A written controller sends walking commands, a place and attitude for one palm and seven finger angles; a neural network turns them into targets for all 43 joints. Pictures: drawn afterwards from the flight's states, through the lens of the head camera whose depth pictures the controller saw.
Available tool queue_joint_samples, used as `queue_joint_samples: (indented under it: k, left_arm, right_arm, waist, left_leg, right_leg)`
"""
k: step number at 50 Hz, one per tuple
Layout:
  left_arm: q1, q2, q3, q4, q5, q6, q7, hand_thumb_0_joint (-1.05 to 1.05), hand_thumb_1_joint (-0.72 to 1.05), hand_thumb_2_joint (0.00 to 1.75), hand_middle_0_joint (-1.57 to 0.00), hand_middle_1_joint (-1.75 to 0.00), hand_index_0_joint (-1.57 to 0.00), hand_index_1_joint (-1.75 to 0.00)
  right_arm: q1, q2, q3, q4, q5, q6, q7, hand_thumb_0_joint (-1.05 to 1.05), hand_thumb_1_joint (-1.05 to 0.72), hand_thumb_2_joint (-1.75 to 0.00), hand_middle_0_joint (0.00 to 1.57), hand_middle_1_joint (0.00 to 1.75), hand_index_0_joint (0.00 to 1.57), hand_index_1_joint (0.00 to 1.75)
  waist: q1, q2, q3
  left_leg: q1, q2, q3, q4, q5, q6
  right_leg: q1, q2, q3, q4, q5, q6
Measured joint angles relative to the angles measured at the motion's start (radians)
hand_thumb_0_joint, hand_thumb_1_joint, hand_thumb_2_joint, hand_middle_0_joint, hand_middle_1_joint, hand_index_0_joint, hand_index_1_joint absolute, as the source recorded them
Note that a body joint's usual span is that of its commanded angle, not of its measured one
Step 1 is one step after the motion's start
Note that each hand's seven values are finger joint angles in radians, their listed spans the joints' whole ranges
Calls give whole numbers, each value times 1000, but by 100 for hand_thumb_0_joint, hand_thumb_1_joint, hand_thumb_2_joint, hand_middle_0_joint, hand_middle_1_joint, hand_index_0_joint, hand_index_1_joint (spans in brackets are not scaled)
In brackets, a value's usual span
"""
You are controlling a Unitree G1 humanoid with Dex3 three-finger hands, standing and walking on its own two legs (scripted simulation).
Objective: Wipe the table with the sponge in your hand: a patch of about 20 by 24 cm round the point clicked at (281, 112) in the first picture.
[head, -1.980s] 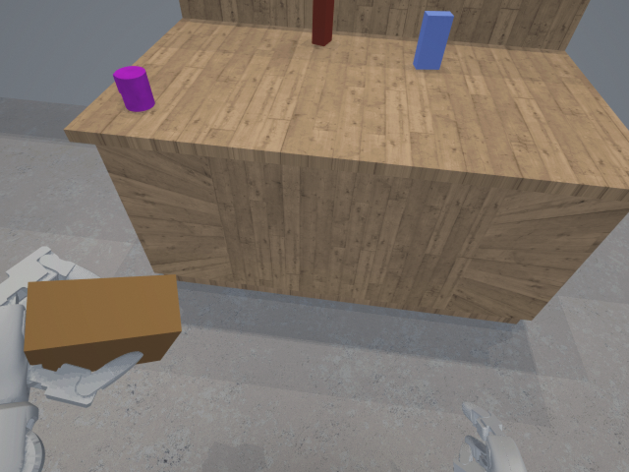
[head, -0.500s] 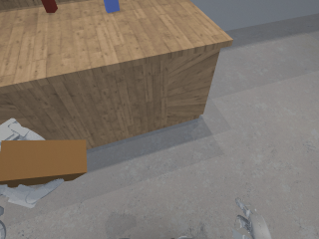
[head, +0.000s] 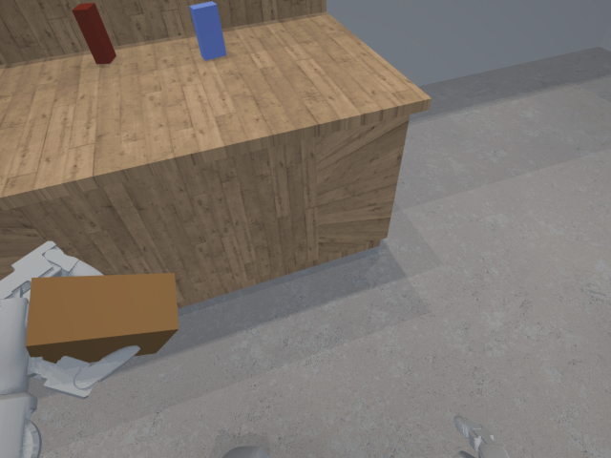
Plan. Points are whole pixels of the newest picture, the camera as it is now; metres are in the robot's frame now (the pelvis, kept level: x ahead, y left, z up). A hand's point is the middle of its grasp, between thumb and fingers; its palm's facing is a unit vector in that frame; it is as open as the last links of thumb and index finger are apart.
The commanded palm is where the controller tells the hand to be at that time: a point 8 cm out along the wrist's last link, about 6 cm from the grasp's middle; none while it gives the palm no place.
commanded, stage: take the last steps up to it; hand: left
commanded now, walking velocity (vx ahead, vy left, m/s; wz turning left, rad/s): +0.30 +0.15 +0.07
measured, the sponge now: (125, 320) +0.23 +0.19 +0.15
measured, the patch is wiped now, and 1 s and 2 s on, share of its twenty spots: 0.00 0.00 0.00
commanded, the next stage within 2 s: none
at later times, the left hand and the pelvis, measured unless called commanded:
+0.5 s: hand (26, 249) +0.29 +0.31 +0.18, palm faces +0.41 -0.82 -0.40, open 9.7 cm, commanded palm +0.23 +0.35 +0.18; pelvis +0.07 +0.07 -0.01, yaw +0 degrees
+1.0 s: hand (55, 195) +0.38 +0.32 +0.18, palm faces +0.36 -0.80 -0.47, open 9.7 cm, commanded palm +0.32 +0.38 +0.18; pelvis +0.17 +0.10 +0.00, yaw +2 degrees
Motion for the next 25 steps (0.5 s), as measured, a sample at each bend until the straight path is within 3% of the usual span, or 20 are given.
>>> queue_joint_samples:
  k: [4, 8, 13, 16, 19, 21, 25]
  left_arm:
    - [71, 39, 32, -32, -2, -27, -3, -1, -45, 98, -80, -133, -80, -132]
    - [78, 46, 45, -54, -5, -27, 12, -1, -45, 98, -80, -133, -80, -132]
    - [56, 22, 33, -84, -6, -7, 34, -1, -45, 98, -80, -133, -80, -132]
    - [25, 14, 31, -109, -8, -4, 45, -1, -45, 98, -80, -133, -80, -132]
    - [-48, 26, 38, -80, -4, -3, 52, -1, -45, 98, -80, -133, -80, -132]
    - [-72, 38, 39, -57, -3, 6, 48, -1, -45, 98, -80, -133, -80, -132]
    - [-38, 46, 46, -95, -10, 15, 38, -1, -45, 98, -80, -133, -80, -132]
  right_arm:
    - [6, -17, -19, -24, 1, 1, -1, 2, -90, -89, 20, 30, 21, 30]
    - [21, -43, -40, -35, 3, -10, -5, 1, -90, -89, 20, 30, 20, 30]
    - [36, -51, -52, -42, 4, -26, -15, 2, -90, -89, 20, 30, 20, 30]
    - [33, -45, -51, -60, 4, -41, -27, 2, -90, -89, 20, 30, 20, 30]
    - [-15, 4, -38, -62, 7, -52, -30, 2, -90, -89, 20, 30, 20, 30]
    - [-34, 36, -18, -65, 7, -63, -23, 2, -90, -89, 20, 30, 20, 30]
    - [-40, 81, 16, -71, 11, -83, -6, 1, -90, -89, 20, 30, 20, 30]
  waist:
    - [-9, -16, 18]
    - [12, -26, 35]
    - [42, -44, 25]
    - [47, -50, 9]
    - [44, -84, 27]
    - [27, -78, 20]
    - [18, -55, 13]
  left_leg:
    - [-56, 34, 18, -89, 72, -7]
    - [-24, 52, 53, -304, 88, 6]
    - [103, 35, 106, -520, 86, 27]
    - [196, 19, 125, -629, 140, 36]
    - [193, 1, 147, -557, 95, 42]
    - [196, 2, 141, -558, 76, 49]
    - [216, 3, 145, -602, 84, 54]
  right_leg:
    - [34, -17, -2, -73, 30, 9]
    - [54, -40, -1, -84, 22, 27]
    - [72, -70, 7, -30, -37, 63]
    - [51, -82, 19, 81, -113, 87]
    - [-54, -78, 78, 376, -239, 75]
    - [-131, -62, 70, 525, -250, 76]
    - [-220, -63, 32, 528, -177, 88]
